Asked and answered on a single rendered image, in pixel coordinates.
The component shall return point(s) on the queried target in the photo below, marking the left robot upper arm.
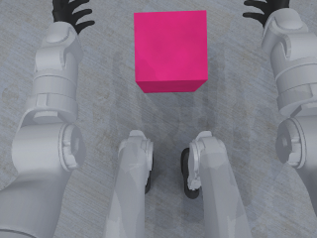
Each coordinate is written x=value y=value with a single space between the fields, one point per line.
x=45 y=155

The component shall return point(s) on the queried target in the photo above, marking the robot right forearm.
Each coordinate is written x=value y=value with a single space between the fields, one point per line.
x=292 y=52

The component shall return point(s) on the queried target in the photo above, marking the robot left forearm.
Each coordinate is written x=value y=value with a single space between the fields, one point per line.
x=53 y=98

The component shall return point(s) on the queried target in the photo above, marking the right robot upper arm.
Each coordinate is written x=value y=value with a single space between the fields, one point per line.
x=296 y=146

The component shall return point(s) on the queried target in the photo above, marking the robot right thigh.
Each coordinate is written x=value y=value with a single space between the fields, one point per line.
x=224 y=212

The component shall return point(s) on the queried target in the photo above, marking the carton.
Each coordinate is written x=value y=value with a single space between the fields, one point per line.
x=170 y=50

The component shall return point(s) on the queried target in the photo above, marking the robot left hand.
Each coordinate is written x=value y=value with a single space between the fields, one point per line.
x=62 y=12

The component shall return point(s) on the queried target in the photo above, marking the robot left shin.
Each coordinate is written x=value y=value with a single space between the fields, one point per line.
x=123 y=144

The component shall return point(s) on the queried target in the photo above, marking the robot right hand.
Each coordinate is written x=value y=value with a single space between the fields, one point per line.
x=267 y=7

